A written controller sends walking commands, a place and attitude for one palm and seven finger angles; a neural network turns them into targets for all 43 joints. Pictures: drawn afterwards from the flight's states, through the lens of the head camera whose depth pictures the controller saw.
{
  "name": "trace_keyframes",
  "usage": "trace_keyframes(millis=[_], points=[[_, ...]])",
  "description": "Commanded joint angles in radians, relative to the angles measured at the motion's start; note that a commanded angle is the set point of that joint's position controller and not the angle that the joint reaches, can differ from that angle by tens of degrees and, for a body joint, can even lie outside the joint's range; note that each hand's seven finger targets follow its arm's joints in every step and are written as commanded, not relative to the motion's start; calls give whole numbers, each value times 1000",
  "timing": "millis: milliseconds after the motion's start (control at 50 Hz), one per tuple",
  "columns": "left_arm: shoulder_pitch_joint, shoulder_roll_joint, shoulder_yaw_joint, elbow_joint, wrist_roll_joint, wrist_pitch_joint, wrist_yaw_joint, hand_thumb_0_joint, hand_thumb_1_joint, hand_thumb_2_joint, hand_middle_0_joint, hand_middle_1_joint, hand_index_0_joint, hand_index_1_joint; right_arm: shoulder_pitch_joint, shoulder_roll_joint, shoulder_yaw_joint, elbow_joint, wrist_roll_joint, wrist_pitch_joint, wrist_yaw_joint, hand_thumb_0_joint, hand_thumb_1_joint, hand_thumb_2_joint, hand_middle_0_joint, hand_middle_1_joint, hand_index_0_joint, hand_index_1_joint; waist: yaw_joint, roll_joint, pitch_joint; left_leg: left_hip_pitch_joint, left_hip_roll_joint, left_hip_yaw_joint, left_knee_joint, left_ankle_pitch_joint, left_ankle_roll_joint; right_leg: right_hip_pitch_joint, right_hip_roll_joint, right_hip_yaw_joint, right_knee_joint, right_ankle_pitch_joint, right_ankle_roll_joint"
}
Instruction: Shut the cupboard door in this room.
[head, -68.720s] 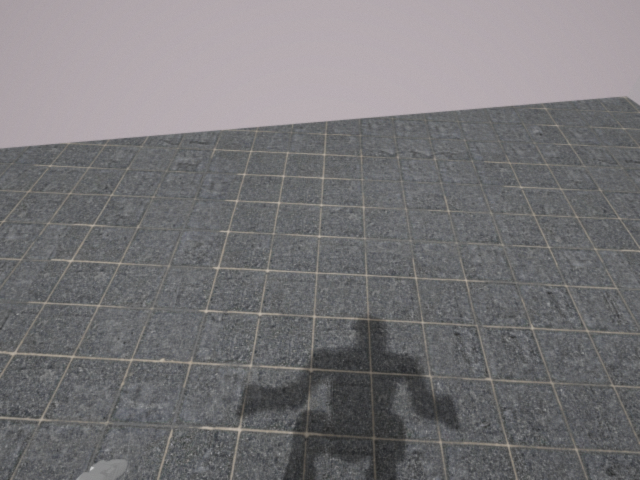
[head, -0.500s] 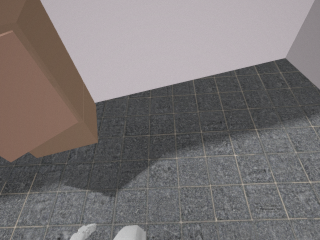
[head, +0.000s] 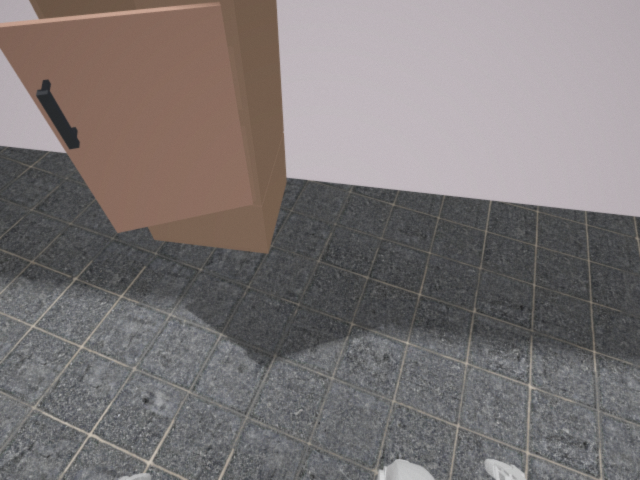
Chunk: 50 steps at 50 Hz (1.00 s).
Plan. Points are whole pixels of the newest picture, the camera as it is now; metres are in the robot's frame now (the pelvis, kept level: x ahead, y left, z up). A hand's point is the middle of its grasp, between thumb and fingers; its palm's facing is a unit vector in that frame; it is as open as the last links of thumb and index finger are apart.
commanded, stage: turn to face it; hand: left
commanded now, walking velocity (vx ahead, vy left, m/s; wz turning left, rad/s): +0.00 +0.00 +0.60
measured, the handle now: (60, 115) +0.75 +0.61 -0.04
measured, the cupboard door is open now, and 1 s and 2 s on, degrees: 25 25 25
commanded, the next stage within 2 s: take the last steps up to it in 0.48 s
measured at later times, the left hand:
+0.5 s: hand out of the picture +0.00 +0.18 -0.16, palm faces +0.32 -0.91 -0.25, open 7.4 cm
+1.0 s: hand out of the picture +0.06 +0.19 -0.16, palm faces +0.45 -0.86 -0.23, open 7.4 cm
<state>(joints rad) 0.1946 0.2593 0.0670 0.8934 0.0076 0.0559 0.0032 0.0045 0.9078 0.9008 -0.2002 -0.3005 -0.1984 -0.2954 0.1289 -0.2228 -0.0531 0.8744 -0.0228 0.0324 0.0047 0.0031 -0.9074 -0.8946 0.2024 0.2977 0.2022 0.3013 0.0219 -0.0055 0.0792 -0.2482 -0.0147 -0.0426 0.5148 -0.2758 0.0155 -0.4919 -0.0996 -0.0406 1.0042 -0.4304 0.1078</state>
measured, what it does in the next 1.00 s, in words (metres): steps on the spot, turning left: right foot, then left foot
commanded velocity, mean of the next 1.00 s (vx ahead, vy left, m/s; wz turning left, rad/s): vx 0.13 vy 0.05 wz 0.30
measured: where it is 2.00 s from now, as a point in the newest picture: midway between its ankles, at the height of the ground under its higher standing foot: (252, 407)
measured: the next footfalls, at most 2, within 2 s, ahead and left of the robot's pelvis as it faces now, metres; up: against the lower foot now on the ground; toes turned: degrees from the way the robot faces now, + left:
right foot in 0.14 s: +0.08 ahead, -0.14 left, +0.00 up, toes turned +0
left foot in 0.54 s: -0.01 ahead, +0.10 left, +0.00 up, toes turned +22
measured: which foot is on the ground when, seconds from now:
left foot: down 0.00-0.14, up 0.16-0.52, down 0.54-0.92, up 0.94-1.00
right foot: up 0.00-0.12, down 0.14-0.54, up 0.56-0.90, down 0.92-1.00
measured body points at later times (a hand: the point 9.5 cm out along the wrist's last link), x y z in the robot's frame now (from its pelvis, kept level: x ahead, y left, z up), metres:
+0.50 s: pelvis +0.01 -0.02 +0.00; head +0.06 -0.01 +0.44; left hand -0.01 +0.23 -0.14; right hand +0.15 -0.24 -0.15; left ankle -0.05 +0.09 -0.72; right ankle +0.04 -0.14 -0.74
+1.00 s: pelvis +0.07 -0.01 -0.01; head +0.10 -0.03 +0.44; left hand +0.03 +0.23 -0.14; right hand +0.17 -0.23 -0.18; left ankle -0.04 +0.08 -0.68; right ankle +0.11 -0.09 -0.74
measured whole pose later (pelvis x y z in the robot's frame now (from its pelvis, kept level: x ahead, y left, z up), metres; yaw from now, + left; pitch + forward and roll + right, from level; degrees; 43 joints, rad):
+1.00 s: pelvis +0.07 -0.01 -0.01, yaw +24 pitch -1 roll +1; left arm 0.24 0.14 0.04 0.95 0.02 -0.05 -0.01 0.00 0.91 0.90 -0.20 -0.30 -0.20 -0.30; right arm 0.32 -0.21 -0.07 1.04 -0.03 0.03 0.01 0.01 -0.91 -0.89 0.20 0.30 0.20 0.30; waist 0.01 0.06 0.04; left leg -0.35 -0.03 -0.02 1.00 -0.46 0.02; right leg -0.28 -0.07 -0.16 0.62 -0.33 -0.03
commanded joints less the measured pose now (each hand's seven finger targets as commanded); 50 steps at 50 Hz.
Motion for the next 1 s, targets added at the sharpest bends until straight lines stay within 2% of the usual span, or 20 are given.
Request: trace_keyframes(millis=[0,80,120,140,200,240,380,460,480,500,520,560,640,780,860,880,900,920,940,980], points=[[-14,61,19,-103,1,-31,2,0,900,900,-200,-300,-200,-300,19,-205,-63,-66,-1,-11,-10,0,-900,-900,200,300,200,300,-32,198,-91,29,217,-229,-121,375,141,56,42,-20,-165,2,-3],[95,76,26,-90,-3,-59,8,0,900,900,-200,-300,-200,-300,-8,-179,-67,-83,6,-6,-8,0,-900,-900,200,300,200,300,26,140,-141,-95,153,-255,46,354,81,339,59,-28,-531,214,-22],[149,228,51,-93,20,-75,21,0,900,900,-200,-300,-200,-300,19,-73,-54,-117,18,-11,2,0,-900,-900,200,300,200,300,46,-297,-165,-372,-76,-13,487,-351,-56,506,-394,403,-694,460,-203],[133,205,51,-100,10,-76,26,0,900,900,-200,-300,-200,-300,32,-125,-67,-100,8,4,-1,0,-900,-900,200,300,200,300,36,-231,-158,-334,-16,-92,652,-337,-46,383,-411,394,-712,393,-253],[-34,114,32,-138,15,-69,31,0,900,900,-200,-300,-200,-300,53,-106,-64,-44,2,19,21,0,-900,-900,200,300,200,300,-32,-158,-71,-316,41,-42,780,-146,-67,263,-267,146,-689,290,-213],[-26,101,30,-134,18,-72,31,0,900,900,-200,-300,-200,-300,60,-86,-56,-30,3,23,26,0,-900,-900,200,300,200,300,-28,-199,-66,-291,42,3,699,-126,-79,272,-238,50,-686,337,-198],[118,150,48,-54,22,-68,27,0,900,900,-200,-300,-200,-300,-21,-30,-24,-26,14,4,22,0,-900,-900,200,300,200,300,45,-200,-106,-183,20,104,287,-202,-73,418,-263,-22,-615,606,-226],[104,147,49,-21,15,-64,26,0,900,900,-200,-300,-200,-300,58,-34,-17,4,13,-13,13,0,-900,-900,200,300,200,300,2,-176,-156,-2,12,134,1,-34,-56,387,-246,-72,-503,598,-172],[96,136,46,-22,6,-58,24,0,900,900,-200,-300,-200,-300,99,-64,-23,15,12,-22,13,0,-900,-900,200,300,200,300,-29,-111,-170,128,41,114,-126,92,-40,296,-223,-100,-418,514,-130],[107,82,36,-42,-1,-52,19,0,900,900,-200,-300,-200,-300,132,-156,-44,13,3,-30,8,0,-900,-900,200,300,200,300,-47,128,-204,275,239,-135,-165,306,44,100,-111,-160,-244,240,-61],[73,23,8,-69,0,-47,14,0,900,900,-200,-300,-200,-300,172,-229,-59,17,5,-24,-1,0,-900,-900,200,300,200,300,-70,311,-190,294,432,-318,-179,633,175,-60,-26,-128,-84,-225,-24],[-22,30,3,-47,3,-39,21,0,900,900,-200,-300,-200,-300,155,-194,-52,41,2,-26,-28,0,-900,-900,200,300,200,300,-77,261,-152,226,385,-267,-156,657,219,-85,-30,0,60,-176,-33],[25,23,7,9,8,-43,-7,0,900,900,-200,-300,-200,-300,113,-132,-27,41,1,-43,-31,0,-900,-900,200,300,200,300,-36,177,-90,198,252,-128,-196,351,154,-74,0,-35,59,-29,-39],[-38,-4,0,-17,14,-61,-28,0,900,900,-200,-300,-200,-300,170,-130,-35,63,-4,-55,-23,0,-900,-900,200,300,200,300,-53,180,-11,105,241,-183,-271,-23,171,5,15,-75,-220,-8,-49],[120,0,10,30,18,-84,-26,0,900,900,-200,-300,-200,-300,137,-111,-26,67,1,-56,-19,0,-900,-900,200,300,200,300,36,94,-51,-79,167,-130,-88,-65,119,366,53,-100,-507,136,-66],[239,55,23,65,25,-98,-18,0,900,900,-200,-300,-200,-300,135,-70,-20,59,9,-63,-15,0,-900,-900,200,300,200,300,88,-56,-92,-222,80,-45,121,-124,68,560,-61,27,-623,55,-94],[347,170,46,87,30,-106,-6,0,900,900,-200,-300,-200,-300,121,-7,-8,21,16,-68,-8,0,-900,-900,200,300,200,300,128,-370,-104,-435,-39,58,448,-330,11,672,-368,443,-776,-59,-197],[349,182,46,84,10,-103,3,0,900,900,-200,-300,-200,-300,74,-80,-22,-6,-2,-56,-2,0,-900,-900,200,300,200,300,117,-246,-54,-479,0,-28,612,-323,3,541,-442,607,-874,-199,-266],[276,171,50,75,11,-107,7,0,900,900,-200,-300,-200,-300,54,-74,-29,7,-4,-53,5,0,-900,-900,200,300,200,300,88,-204,12,-493,40,-58,716,-206,5,438,-418,604,-889,-323,-269],[156,63,26,53,13,-117,12,0,900,900,-200,-300,-200,-300,88,-56,-30,58,-10,-45,20,0,-900,-900,200,300,200,300,18,-101,76,-449,104,-40,723,-3,-18,307,-318,317,-862,-171,-201]])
